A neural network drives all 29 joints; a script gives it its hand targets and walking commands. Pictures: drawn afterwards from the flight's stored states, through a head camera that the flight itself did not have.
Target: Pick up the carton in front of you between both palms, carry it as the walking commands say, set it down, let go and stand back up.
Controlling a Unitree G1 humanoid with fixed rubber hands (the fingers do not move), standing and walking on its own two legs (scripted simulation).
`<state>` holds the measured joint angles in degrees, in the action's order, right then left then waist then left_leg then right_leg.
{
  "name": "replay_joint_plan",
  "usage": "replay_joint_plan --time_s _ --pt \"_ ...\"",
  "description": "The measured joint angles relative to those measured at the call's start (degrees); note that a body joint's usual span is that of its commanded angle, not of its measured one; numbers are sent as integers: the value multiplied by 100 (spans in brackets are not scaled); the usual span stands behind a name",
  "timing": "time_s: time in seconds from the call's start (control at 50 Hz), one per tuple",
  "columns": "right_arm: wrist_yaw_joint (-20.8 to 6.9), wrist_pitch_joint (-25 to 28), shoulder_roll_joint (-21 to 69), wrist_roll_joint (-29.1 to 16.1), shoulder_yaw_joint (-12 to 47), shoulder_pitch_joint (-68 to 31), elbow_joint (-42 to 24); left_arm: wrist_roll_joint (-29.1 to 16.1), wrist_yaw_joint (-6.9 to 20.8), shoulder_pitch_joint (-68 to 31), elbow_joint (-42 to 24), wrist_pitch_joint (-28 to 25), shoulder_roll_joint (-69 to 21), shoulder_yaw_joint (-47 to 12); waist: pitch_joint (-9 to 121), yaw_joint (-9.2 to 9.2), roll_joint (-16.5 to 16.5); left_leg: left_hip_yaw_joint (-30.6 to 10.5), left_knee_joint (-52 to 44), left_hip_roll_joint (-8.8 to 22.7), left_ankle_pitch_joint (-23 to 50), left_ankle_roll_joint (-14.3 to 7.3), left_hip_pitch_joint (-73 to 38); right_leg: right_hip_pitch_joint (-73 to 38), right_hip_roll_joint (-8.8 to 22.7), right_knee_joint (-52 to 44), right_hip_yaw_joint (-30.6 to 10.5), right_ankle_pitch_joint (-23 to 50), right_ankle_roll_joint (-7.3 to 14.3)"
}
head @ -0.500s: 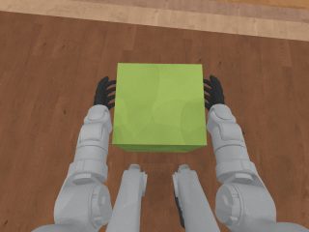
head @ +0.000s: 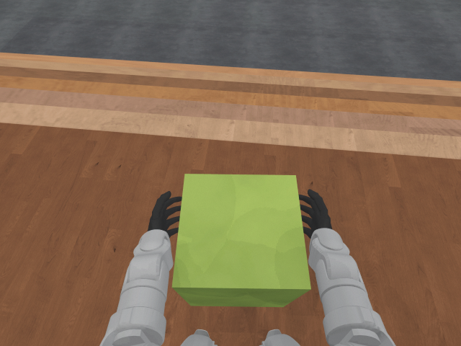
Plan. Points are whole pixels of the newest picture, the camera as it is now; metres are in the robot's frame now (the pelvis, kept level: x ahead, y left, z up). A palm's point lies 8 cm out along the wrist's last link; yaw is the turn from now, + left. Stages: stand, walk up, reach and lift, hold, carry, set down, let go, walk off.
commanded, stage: reach and lift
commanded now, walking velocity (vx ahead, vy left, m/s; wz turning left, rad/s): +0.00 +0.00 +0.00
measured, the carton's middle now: (238, 246) +0.32 +0.00 -0.10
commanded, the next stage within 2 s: hold in 1.32 s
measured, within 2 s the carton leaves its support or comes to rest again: neither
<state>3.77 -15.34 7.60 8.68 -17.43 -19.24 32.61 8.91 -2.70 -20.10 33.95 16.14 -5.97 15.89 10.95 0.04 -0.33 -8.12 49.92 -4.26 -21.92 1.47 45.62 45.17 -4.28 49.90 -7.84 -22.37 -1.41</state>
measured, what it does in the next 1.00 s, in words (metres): rises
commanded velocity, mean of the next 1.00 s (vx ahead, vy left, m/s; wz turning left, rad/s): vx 0.00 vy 0.00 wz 0.00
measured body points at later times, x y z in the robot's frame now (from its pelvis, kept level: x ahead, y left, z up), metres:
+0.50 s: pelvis +0.00 +0.00 +0.05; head -0.03 +0.00 +0.50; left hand +0.31 +0.15 +0.06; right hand +0.31 -0.15 +0.07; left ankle +0.02 +0.13 -0.69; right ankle +0.01 -0.13 -0.69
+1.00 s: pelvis +0.00 +0.00 +0.05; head -0.03 +0.00 +0.50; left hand +0.31 +0.15 +0.08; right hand +0.31 -0.15 +0.08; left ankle +0.02 +0.13 -0.69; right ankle +0.01 -0.13 -0.69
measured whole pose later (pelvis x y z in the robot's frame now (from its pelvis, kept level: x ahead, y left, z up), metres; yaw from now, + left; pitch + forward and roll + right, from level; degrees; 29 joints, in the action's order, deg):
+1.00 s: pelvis +0.00 +0.00 +0.05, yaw +0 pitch -5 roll +0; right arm -0.4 -36.6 9.1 16.0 -15.7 -16.5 18.6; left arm 15.6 0.1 -16.5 18.9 37.3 -9.1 14.8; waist 0.2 -0.4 -0.2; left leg -8.5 24.1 -2.5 -12.2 0.7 7.1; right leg 6.5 -2.1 23.8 -7.9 -12.7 -0.9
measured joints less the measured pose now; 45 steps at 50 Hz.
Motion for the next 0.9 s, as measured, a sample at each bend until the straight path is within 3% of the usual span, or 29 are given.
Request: replay_joint_plan --time_s 0.14,0.36,0.46,0.62,0.9 --pt "-30 -424 76 8 183 449 -481 -15 12 512 -530 405 -86 -151 -224 -20 -8 -57 -1060 57 332 -32 -1409 -1416 79 -1066 -20 329 34" --pt "-231 -1556 53 348 389 685 -1114 297 52 841 -1323 1587 -204 -366 -530 -54 -31 -91 -2310 145 769 -69 -3315 -3335 172 -2339 -40 776 64" --pt "-321 -1855 109 594 208 418 -1068 540 194 539 -1215 1859 -262 -145 -806 -27 -10 -60 -2316 155 806 -70 -3537 -3545 166 -2336 -57 818 62" --pt "-383 -1855 172 709 24 173 -1085 651 268 281 -1234 1868 -329 69 -985 -24 29 -45 -2270 157 856 -65 -3503 -3515 165 -2298 -46 871 49" --pt "-416 -2052 165 760 79 203 -1280 709 299 282 -1373 2039 -329 -17 -1103 -50 24 -47 -2479 165 937 -74 -3762 -3782 202 -2509 -7 943 50"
